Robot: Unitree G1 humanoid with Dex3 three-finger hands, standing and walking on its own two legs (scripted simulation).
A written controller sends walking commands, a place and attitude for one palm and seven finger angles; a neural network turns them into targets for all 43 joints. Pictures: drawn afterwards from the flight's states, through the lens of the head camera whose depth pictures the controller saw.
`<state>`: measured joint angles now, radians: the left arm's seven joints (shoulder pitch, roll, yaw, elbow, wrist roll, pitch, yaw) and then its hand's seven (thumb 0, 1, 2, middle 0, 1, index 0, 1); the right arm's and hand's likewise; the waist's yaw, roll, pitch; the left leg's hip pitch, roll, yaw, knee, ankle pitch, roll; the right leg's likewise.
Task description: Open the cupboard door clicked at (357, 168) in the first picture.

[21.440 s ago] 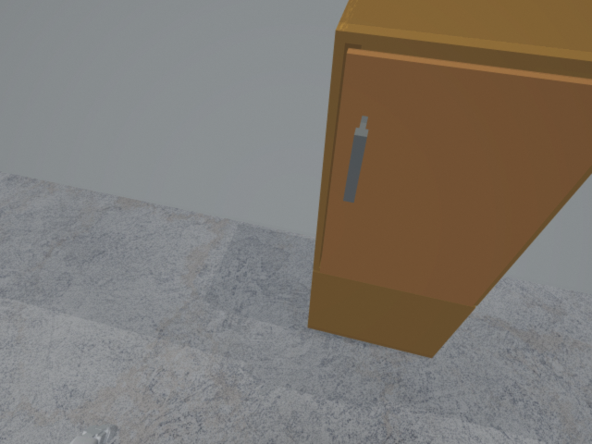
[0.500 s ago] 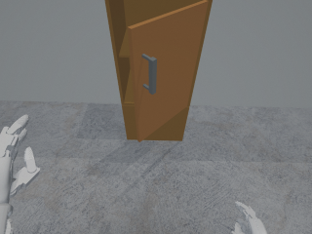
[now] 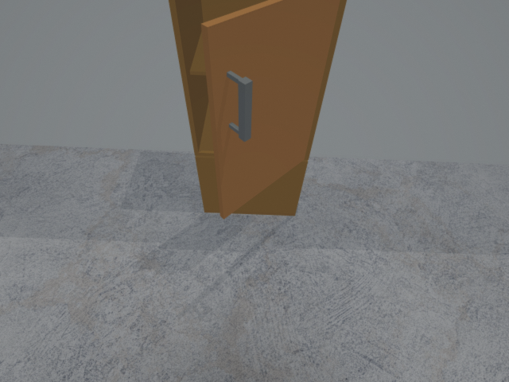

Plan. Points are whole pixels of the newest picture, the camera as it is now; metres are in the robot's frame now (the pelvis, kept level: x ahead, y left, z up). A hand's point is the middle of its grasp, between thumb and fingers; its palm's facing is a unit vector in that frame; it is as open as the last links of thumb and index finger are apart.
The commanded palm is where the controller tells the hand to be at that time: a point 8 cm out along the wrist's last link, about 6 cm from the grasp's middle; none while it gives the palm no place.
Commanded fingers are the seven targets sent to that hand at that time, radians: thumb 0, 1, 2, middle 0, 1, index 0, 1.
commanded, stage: let the arm hang, fingers relaxed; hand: left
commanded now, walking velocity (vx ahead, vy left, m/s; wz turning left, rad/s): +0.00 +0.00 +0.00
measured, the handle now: (238, 107) +0.63 +0.08 +0.07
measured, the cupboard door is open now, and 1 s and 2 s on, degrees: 45 45 45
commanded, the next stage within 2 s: look to check the result in 0.56 s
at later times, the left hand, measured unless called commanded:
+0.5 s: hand out of the picture +0.04 +0.16 -0.17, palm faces +0.02 -0.98 -0.20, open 7.3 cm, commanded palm none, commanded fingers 0.00 0.90 0.90 -0.20 -0.30 -0.20 -0.30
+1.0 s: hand out of the picture +0.02 +0.16 -0.17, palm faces +0.04 -0.98 -0.22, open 7.4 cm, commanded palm none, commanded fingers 0.00 0.90 0.90 -0.20 -0.30 -0.20 -0.30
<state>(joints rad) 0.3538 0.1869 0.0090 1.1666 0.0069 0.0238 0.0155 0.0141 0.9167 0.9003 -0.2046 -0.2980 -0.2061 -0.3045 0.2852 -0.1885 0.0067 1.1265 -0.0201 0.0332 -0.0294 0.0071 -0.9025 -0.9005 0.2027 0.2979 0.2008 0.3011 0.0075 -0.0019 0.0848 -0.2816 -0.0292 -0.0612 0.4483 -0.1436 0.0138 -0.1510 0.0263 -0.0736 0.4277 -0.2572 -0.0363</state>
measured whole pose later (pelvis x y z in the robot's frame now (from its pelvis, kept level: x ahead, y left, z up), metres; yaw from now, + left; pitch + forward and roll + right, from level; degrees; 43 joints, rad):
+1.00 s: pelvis +0.03 -0.02 +0.00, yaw -1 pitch -2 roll +0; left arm 0.28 0.16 0.02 1.14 0.00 0.00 0.03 0.01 0.90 0.90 -0.20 -0.30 -0.20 -0.30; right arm 0.22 -0.16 0.00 1.14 -0.02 0.01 -0.04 0.00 -0.90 -0.90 0.20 0.30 0.20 0.30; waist 0.00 0.01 0.07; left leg -0.20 -0.01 -0.06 0.41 -0.18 -0.01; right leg -0.07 0.04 -0.06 0.39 -0.29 -0.06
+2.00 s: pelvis +0.02 -0.04 -0.02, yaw -19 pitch +0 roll +1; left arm 0.14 0.22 0.09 0.94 0.03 0.03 0.00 0.01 0.90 0.90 -0.20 -0.30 -0.20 -0.30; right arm 0.20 -0.23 -0.06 0.98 -0.02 0.06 -0.03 0.00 -0.90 -0.90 0.21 0.30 0.20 0.30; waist 0.00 0.05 0.12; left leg -0.39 0.11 0.09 0.91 -0.50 -0.05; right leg -0.31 -0.01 -0.01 0.65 -0.34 -0.02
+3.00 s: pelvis +0.04 -0.09 +0.00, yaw -54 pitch +1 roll -1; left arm 0.23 0.23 0.10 0.95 0.03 0.05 -0.05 0.01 0.90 0.90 -0.20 -0.30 -0.20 -0.30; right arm 0.28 -0.19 -0.03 0.90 -0.04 -0.04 -0.03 0.00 -0.90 -0.90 0.20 0.30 0.20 0.30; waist 0.00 -0.03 0.04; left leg -0.23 0.06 0.09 0.52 -0.31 0.00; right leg -0.48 0.03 0.02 1.00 -0.42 -0.01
